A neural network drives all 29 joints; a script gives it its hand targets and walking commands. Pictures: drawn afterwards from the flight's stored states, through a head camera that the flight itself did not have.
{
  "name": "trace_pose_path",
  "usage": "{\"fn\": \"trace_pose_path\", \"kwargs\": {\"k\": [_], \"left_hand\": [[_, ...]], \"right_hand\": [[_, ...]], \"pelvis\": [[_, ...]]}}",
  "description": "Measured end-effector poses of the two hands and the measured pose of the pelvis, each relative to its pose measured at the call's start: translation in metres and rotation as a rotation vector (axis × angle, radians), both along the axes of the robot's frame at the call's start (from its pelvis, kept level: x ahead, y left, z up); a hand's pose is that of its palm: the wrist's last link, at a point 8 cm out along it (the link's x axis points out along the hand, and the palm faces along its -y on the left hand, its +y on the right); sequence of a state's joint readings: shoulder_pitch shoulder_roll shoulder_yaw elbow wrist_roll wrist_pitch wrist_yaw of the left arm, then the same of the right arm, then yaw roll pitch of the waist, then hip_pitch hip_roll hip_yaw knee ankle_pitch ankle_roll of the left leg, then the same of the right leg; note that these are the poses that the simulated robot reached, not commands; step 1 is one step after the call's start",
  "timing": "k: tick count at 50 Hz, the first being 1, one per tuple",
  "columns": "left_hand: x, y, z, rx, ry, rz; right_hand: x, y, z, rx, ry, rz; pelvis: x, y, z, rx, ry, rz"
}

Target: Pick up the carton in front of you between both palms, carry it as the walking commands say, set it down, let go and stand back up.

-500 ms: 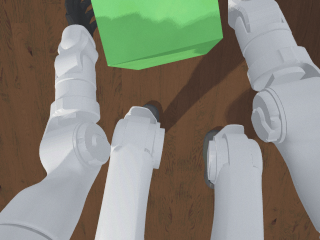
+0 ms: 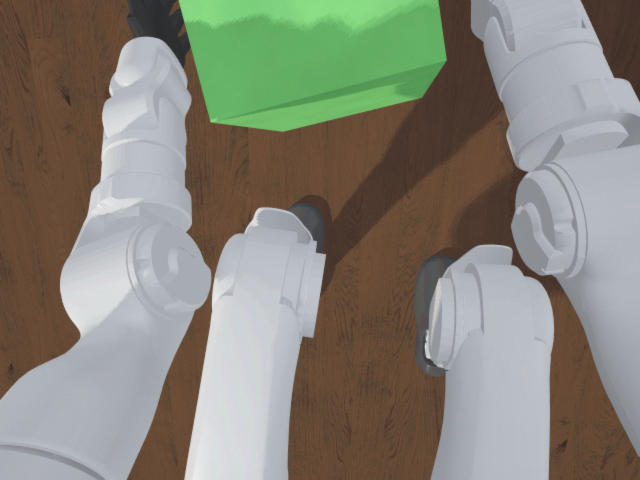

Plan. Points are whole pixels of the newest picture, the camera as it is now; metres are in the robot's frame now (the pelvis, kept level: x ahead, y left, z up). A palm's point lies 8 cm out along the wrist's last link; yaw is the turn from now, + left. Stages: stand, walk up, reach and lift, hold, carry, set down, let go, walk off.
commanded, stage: set down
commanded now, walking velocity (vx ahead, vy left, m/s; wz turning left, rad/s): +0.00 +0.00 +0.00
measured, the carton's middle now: (320, 15) +0.53 +0.11 -0.25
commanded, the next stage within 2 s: let go in 1.30 s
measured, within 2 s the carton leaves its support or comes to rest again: neither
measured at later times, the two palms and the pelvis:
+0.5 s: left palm (90, 29) +0.47 +0.30 -0.12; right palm out of the picture +0.60 -0.05 -0.12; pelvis -0.01 +0.02 +0.02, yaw +1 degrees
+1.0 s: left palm out of the picture +0.47 +0.30 +0.04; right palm out of the picture +0.60 -0.06 +0.03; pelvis +0.02 +0.01 +0.14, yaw +1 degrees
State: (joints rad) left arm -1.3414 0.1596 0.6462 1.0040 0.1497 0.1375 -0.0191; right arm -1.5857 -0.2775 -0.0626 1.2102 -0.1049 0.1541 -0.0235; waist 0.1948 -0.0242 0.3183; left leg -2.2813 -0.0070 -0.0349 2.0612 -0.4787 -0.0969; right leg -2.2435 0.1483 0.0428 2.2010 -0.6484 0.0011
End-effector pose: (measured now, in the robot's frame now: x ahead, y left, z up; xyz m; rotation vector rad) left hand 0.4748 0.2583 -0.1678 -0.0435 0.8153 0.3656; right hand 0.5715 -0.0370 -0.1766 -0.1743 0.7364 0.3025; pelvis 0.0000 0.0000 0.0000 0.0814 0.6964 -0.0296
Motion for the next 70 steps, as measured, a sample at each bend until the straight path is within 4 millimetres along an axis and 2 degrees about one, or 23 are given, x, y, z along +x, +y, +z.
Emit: {"fn": "trace_pose_path", "kwargs": {"k": [4, 10, 14, 18, 23, 33, 47, 63, 70], "left_hand": [[-0.006, 0.004, -0.01, 0.014, 0.011, 0.026], [-0.018, 0.029, -0.021, 0.045, 0.011, 0.084], [-0.011, 0.039, -0.017, 0.054, -0.033, 0.086], [-0.002, 0.04, -0.002, 0.045, -0.091, 0.092], [0.001, 0.038, 0.031, 0.025, -0.157, 0.106], [-0.008, 0.041, 0.107, 0.023, -0.158, 0.119], [-0.004, 0.041, 0.187, 0.046, -0.171, 0.108], [-0.009, 0.046, 0.289, 0.038, -0.177, 0.101], [-0.012, 0.042, 0.322, 0.045, -0.168, 0.064]], "right_hand": [[0.0, -0.011, -0.008, -0.026, -0.02, -0.023], [0.004, -0.037, -0.021, -0.063, -0.021, -0.071], [0.012, -0.034, -0.014, -0.054, -0.059, -0.069], [0.02, -0.024, 0.004, -0.043, -0.109, -0.067], [0.025, -0.014, 0.042, -0.057, -0.149, -0.067], [0.03, -0.016, 0.123, -0.07, -0.098, -0.091], [0.032, -0.028, 0.191, -0.059, -0.12, -0.078], [0.033, -0.03, 0.296, -0.057, -0.106, -0.07], [0.026, -0.036, 0.33, -0.062, -0.098, -0.089]], "pelvis": [[-0.002, 0.002, 0.0, 0.0, -0.011, 0.002], [-0.003, 0.007, -0.001, -0.01, -0.006, 0.007], [-0.004, 0.012, -0.003, -0.017, -0.008, 0.011], [-0.005, 0.016, -0.004, -0.023, -0.011, 0.024], [-0.006, 0.017, 0.008, -0.034, -0.011, 0.043], [-0.001, 0.015, 0.058, -0.051, 0.053, 0.064], [0.012, 0.014, 0.12, -0.046, 0.141, 0.055], [0.03, 0.013, 0.209, -0.055, 0.13, 0.06], [0.037, 0.015, 0.242, -0.063, 0.11, 0.058]]}}
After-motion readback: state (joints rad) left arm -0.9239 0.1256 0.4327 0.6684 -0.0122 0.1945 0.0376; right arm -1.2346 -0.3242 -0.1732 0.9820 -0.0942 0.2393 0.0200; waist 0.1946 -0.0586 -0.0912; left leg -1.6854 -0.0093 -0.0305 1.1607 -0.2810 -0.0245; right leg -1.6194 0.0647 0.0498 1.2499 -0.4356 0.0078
